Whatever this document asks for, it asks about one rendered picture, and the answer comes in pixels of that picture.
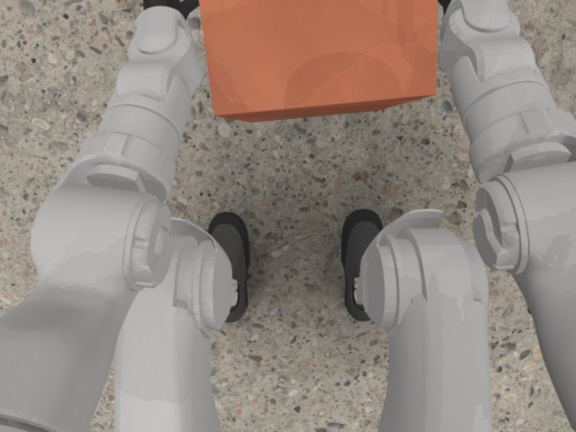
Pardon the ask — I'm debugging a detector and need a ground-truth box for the left robot upper arm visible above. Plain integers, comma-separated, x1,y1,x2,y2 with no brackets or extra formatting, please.
0,183,174,432

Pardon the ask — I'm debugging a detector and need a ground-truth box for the robot right foot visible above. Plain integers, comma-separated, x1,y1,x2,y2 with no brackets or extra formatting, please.
341,209,383,321

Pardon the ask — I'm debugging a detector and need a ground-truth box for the robot right forearm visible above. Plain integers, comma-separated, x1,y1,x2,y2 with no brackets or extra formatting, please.
436,0,576,185

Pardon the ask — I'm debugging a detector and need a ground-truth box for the robot left forearm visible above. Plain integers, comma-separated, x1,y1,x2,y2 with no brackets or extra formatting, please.
31,6,203,270

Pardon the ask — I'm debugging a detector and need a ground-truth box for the carton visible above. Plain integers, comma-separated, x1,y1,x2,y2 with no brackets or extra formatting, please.
199,0,437,122

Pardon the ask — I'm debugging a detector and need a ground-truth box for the robot right thigh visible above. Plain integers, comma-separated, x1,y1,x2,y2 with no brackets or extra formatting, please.
367,228,492,432

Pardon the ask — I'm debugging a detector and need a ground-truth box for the robot left hand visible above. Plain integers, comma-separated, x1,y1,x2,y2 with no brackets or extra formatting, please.
143,0,199,20

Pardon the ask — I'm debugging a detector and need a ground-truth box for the right robot upper arm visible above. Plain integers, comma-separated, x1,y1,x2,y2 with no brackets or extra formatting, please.
472,161,576,432

